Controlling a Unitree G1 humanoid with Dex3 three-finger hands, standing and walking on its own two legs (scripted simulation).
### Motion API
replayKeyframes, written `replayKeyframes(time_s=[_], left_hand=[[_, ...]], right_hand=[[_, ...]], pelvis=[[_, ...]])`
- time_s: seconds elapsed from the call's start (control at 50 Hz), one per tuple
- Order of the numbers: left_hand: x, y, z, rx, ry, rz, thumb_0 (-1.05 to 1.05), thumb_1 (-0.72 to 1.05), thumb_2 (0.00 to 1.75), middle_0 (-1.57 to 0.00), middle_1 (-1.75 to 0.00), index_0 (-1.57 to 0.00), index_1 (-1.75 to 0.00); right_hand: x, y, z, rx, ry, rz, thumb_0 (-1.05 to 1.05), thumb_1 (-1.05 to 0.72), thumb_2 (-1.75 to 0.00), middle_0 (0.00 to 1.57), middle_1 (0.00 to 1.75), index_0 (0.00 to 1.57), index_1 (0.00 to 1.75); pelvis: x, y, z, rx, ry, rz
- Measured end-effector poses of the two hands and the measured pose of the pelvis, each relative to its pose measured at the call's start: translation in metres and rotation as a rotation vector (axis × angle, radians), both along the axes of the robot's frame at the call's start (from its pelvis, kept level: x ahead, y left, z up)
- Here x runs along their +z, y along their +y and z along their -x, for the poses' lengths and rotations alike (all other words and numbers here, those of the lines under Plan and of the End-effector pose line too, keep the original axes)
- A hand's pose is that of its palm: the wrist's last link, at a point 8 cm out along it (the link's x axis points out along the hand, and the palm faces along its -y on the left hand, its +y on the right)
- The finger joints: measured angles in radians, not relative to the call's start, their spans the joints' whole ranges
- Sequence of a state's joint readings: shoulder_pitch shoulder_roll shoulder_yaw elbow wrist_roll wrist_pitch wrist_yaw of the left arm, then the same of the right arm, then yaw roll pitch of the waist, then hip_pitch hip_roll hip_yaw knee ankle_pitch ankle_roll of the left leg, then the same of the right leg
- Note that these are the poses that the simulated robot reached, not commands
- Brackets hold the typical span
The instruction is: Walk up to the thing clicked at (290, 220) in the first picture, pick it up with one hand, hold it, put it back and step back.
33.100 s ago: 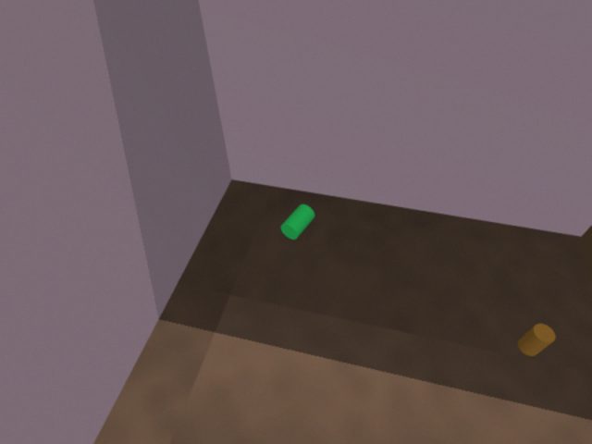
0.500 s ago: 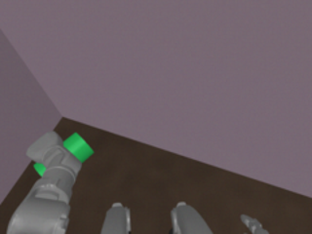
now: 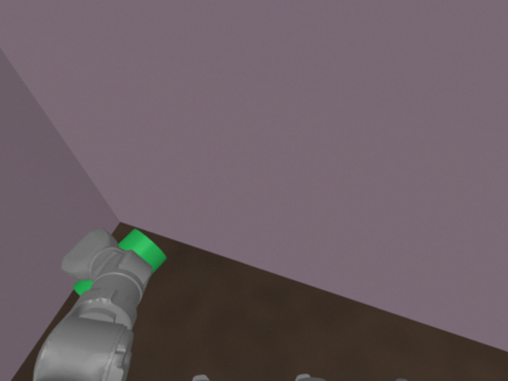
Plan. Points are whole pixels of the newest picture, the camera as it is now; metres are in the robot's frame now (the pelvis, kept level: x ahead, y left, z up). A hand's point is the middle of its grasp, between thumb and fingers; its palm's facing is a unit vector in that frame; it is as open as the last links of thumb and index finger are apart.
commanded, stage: hold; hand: left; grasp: from above
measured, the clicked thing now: (122, 271) +0.35 +0.24 -0.11
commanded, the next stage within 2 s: crouch in 1.96 s
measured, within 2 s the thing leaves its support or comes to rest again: neither
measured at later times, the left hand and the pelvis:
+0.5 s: hand (102, 267) +0.33 +0.25 -0.04, palm faces -0.25 -0.38 -0.89, open 10.7 cm; pelvis +0.01 +0.01 +0.02, yaw +0 degrees
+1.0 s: hand (99, 263) +0.33 +0.25 -0.02, palm faces -0.23 -0.38 -0.90, open 10.9 cm; pelvis +0.01 +0.01 +0.03, yaw +0 degrees
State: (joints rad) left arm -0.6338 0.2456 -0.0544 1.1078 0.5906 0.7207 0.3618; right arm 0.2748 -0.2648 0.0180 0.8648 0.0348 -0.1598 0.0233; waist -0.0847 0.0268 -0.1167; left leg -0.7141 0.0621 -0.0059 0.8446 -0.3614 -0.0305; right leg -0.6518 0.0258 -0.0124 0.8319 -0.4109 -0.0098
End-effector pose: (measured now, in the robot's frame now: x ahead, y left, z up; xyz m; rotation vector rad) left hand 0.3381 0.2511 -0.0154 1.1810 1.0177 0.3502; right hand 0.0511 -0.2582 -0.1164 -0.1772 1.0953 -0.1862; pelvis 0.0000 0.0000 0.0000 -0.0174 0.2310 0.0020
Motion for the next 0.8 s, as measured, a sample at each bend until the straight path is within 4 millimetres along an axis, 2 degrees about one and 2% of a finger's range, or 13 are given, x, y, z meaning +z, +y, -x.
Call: replayKeyframes(time_s=[0.24,0.54,0.8], left_hand=[[0.017,0.005,0.016,0.026,0.023,-0.006,0.02,0.0,0.23,-0.64,-0.45,-0.7,-0.45],[0.039,0.003,0.005,0.001,-0.012,-0.014,0.01,0.0,0.25,-0.65,-0.44,-0.7,-0.44],[0.046,0.001,0.005,0.015,-0.015,-0.007,-0.01,-0.02,0.3,-0.63,-0.48,-0.68,-0.48]], right_hand=[[0.017,0.008,-0.02,0.053,-0.064,-0.019,0.01,-0.9,-0.89,0.2,0.3,0.2,0.3],[0.026,0.014,-0.045,0.079,-0.113,-0.052,0.01,-0.91,-0.89,0.2,0.3,0.2,0.3],[0.031,0.016,-0.056,0.095,-0.125,-0.067,0.01,-0.91,-0.9,0.2,0.3,0.2,0.3]], pelvis=[[0.015,0.004,-0.001,0.002,-0.061,-0.01],[0.022,0.007,-0.009,-0.005,-0.094,-0.014],[0.027,0.008,-0.013,-0.008,-0.113,-0.017]])
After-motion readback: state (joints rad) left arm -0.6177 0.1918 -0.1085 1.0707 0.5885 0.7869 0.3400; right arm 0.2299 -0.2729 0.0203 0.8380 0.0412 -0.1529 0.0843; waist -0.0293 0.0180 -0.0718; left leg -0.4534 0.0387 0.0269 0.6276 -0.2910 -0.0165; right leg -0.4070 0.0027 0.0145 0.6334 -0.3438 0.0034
